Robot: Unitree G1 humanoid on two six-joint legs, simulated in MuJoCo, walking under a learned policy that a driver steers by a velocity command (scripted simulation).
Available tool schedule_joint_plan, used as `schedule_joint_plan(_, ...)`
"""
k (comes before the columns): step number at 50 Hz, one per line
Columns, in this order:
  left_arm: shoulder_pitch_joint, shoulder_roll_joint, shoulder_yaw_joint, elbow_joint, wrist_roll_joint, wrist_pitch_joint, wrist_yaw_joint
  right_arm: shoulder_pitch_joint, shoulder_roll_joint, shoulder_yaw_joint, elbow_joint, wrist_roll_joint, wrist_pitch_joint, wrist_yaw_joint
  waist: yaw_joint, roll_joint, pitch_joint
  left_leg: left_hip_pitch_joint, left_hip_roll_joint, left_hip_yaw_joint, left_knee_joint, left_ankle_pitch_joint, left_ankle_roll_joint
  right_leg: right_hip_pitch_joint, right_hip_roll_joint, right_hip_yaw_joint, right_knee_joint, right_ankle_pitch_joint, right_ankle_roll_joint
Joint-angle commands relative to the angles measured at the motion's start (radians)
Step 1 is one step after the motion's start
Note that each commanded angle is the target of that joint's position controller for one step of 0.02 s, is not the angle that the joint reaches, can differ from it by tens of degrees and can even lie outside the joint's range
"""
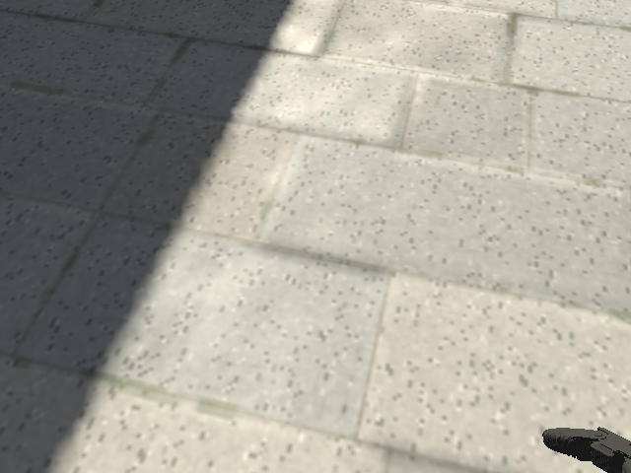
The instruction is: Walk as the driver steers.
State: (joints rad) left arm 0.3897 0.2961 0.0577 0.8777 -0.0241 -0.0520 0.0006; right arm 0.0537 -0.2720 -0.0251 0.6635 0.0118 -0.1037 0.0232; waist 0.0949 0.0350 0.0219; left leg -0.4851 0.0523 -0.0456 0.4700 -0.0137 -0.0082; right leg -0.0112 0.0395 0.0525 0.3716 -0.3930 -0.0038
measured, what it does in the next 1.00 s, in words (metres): walks ahead, turning right: right foot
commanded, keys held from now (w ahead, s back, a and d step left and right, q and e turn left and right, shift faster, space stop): w+e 0.46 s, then e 0.54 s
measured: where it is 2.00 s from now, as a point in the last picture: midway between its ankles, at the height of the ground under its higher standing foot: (429, 465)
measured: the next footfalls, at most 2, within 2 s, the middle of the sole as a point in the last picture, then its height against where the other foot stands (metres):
right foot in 0.52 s outside the picture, level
left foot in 1.04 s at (381, 416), level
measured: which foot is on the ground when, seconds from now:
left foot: down 0.00-0.52, up 0.54-1.00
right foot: down 0.00-0.02, up 0.04-0.50, down 0.52-1.00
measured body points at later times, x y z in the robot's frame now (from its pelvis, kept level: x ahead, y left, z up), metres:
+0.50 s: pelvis +0.26 -0.03 -0.01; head +0.29 -0.05 +0.44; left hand +0.55 +0.13 -0.08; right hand +0.20 -0.32 -0.13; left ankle +0.14 +0.14 -0.73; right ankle +0.37 -0.16 -0.72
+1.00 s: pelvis +0.42 -0.09 +0.01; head +0.44 -0.12 +0.45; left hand +0.70 +0.08 -0.08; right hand +0.44 -0.42 -0.09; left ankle +0.57 -0.02 -0.71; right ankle +0.37 -0.16 -0.73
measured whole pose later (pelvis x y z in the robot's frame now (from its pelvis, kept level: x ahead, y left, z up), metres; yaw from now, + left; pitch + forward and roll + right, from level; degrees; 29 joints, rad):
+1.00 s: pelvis +0.42 -0.09 +0.01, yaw -36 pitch +2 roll +1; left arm 0.21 0.32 0.08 0.66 -0.02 0.05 0.03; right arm 0.07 -0.29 -0.05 0.71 0.00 -0.03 -0.01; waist 0.04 0.02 0.02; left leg -0.45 -0.03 -0.12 0.61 -0.23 -0.08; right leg -0.27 0.15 0.21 0.53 -0.28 -0.07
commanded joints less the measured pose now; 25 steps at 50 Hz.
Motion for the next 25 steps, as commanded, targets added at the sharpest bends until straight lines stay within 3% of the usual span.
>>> schedule_joint_plan(1,-0.034,0.054,-0.001,-0.088,0.035,-0.002,0.002,0.356,-0.253,-0.094,0.007,-0.021,-0.014,-0.019,-0.223,0.031,-0.282,0.594,0.201,-0.183,0.024,-0.077,0.107,-0.28,-0.099,0.063,0.475,0.222,-0.077)
schedule_joint_plan(2,0.102,-0.025,-0.022,-0.117,0.004,-0.021,-0.002,0.388,-0.321,-0.109,0.032,-0.027,0.0,-0.013,-0.148,0.346,-0.394,0.859,0.396,-0.631,-0.1,-0.306,0.252,-0.63,0.023,0.004,0.791,-0.2,-0.024)
schedule_joint_plan(3,0.049,0.091,0.003,-0.097,-0.022,-0.023,0.001,0.372,-0.207,-0.085,0.019,-0.022,0.001,-0.009,-0.189,0.207,-0.327,0.801,0.366,-0.666,-0.175,-0.479,0.23,-0.731,-0.034,0.091,0.907,-0.171,-0.024)
schedule_joint_plan(4,-0.049,0.147,0.022,-0.121,-0.029,-0.022,0.003,0.315,-0.154,-0.068,0.016,-0.018,-0.001,-0.013,-0.197,0.126,-0.198,0.691,0.332,-0.496,-0.181,-0.449,0.19,-0.767,-0.071,0.078,0.924,-0.078,-0.03)
schedule_joint_plan(5,-0.09,0.135,0.023,-0.13,-0.02,-0.018,0.006,0.251,-0.133,-0.059,0.015,-0.023,-0.002,-0.012,-0.17,0.067,-0.132,0.577,0.29,-0.376,-0.195,-0.313,0.174,-0.736,-0.111,0.06,0.904,0.0,-0.024)
schedule_joint_plan(6,-0.106,0.124,0.027,-0.138,-0.007,-0.013,0.005,0.209,-0.106,-0.052,0.02,-0.024,-0.003,-0.012,-0.147,0.076,-0.078,0.492,0.258,-0.287,-0.22,-0.216,0.174,-0.713,-0.136,0.066,0.855,0.053,-0.018)
schedule_joint_plan(8,-0.091,0.089,0.028,-0.142,-0.012,0.008,-0.003,0.171,-0.089,-0.052,0.032,-0.027,-0.012,-0.016,-0.112,0.099,-0.043,0.402,0.22,-0.157,-0.274,-0.116,0.168,-0.638,-0.162,0.057,0.806,0.104,-0.008)
schedule_joint_plan(12,-0.157,0.044,0.02,-0.187,0.0,0.034,-0.008,0.176,-0.126,-0.071,0.064,-0.022,-0.02,-0.024,-0.105,0.041,0.008,0.382,0.235,-0.017,-0.328,0.021,0.197,-0.691,-0.174,0.046,0.672,0.191,0.016)
schedule_joint_plan(16,-0.258,0.025,0.009,-0.224,0.002,0.025,-0.034,0.182,-0.163,-0.084,0.082,-0.018,-0.007,-0.034,-0.134,0.023,0.033,0.402,0.211,0.125,-0.341,0.052,0.176,-0.655,-0.161,-0.008,0.439,0.38,0.009)
schedule_joint_plan(21,-0.375,0.041,0.011,-0.284,0.003,0.027,-0.057,0.232,-0.202,-0.101,0.118,0.009,0.018,-0.036,-0.16,0.016,0.069,0.517,0.244,0.205,-0.295,0.121,0.144,-0.639,-0.135,-0.074,0.293,0.343,-0.041)
schedule_joint_plan(23,-0.354,0.068,0.025,-0.295,0.006,0.032,-0.06,0.223,-0.23,-0.11,0.12,0.02,0.032,-0.038,-0.126,0.036,0.037,0.56,0.248,0.236,-0.189,0.391,0.125,-0.563,-0.086,-0.123,0.275,0.247,-0.08)
schedule_joint_plan(24,-0.287,0.095,0.042,-0.285,0.01,0.035,-0.058,0.207,-0.244,-0.114,0.115,0.026,0.041,-0.04,-0.081,0.049,-0.003,0.561,0.235,0.254,-0.063,0.588,0.11,-0.469,-0.041,-0.155,0.267,0.205,-0.101)
schedule_joint_plan(25,-0.138,0.139,0.069,-0.247,0.011,0.037,-0.052,0.185,-0.237,-0.111,0.107,0.032,0.051,-0.041,0.004,0.032,-0.078,0.514,0.196,0.281,0.143,0.672,0.079,-0.277,0.014,-0.179,0.198,0.271,-0.131)
Keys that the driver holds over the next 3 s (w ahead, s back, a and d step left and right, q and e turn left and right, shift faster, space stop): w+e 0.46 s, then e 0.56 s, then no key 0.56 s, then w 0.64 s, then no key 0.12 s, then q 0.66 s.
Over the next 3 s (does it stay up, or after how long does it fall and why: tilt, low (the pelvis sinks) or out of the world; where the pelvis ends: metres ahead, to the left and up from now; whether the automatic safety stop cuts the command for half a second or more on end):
stays up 0.79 -0.34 0.01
